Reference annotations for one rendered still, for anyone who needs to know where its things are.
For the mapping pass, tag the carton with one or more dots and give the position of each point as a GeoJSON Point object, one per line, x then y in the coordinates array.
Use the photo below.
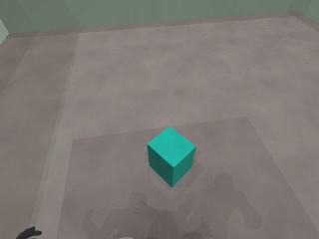
{"type": "Point", "coordinates": [171, 155]}

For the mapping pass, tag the robot left hand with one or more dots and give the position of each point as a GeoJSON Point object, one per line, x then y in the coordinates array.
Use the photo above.
{"type": "Point", "coordinates": [27, 233]}

